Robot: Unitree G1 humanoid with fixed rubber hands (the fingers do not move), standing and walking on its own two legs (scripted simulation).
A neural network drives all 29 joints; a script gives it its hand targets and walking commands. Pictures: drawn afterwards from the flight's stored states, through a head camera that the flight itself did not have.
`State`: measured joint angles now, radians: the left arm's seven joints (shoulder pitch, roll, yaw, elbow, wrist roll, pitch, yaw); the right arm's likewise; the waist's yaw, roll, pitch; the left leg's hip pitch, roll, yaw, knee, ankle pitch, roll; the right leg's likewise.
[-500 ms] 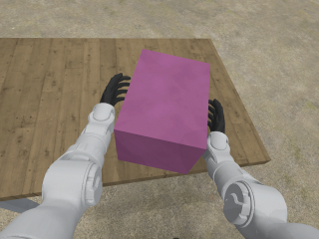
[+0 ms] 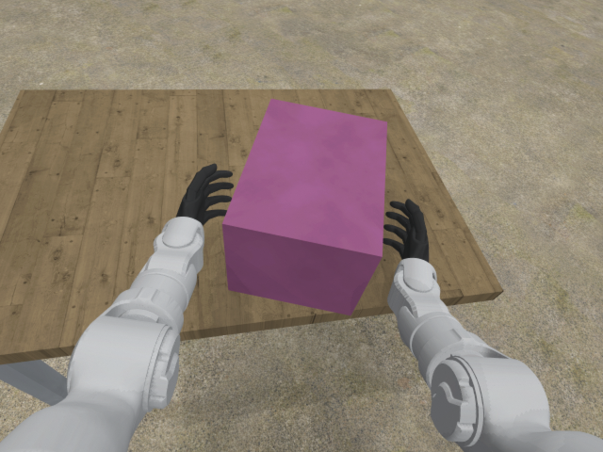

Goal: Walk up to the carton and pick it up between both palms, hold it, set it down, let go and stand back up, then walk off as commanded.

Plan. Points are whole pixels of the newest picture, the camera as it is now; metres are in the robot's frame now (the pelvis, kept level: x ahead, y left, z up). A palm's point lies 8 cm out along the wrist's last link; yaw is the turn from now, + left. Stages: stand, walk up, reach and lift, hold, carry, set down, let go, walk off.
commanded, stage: set down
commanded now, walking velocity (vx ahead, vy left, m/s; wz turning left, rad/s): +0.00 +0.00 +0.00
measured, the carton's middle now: (309, 203) +0.48 -0.03 +0.01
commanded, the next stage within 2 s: none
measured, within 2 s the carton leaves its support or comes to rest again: neither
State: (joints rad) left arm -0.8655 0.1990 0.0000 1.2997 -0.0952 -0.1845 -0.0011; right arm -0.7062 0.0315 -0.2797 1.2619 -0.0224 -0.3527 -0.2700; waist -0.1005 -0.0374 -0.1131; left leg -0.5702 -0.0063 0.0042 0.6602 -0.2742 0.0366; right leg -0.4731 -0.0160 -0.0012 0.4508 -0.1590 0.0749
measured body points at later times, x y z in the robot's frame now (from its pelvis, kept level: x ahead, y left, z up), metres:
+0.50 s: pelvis -0.04 -0.01 -0.01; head -0.02 +0.04 +0.44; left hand +0.39 +0.15 +0.04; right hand +0.33 -0.18 +0.05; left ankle +0.03 +0.06 -0.73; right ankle +0.03 -0.18 -0.73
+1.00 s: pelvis -0.04 -0.01 -0.01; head -0.02 +0.04 +0.44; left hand +0.37 +0.18 +0.02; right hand +0.30 -0.18 +0.04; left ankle +0.03 +0.06 -0.73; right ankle +0.03 -0.18 -0.73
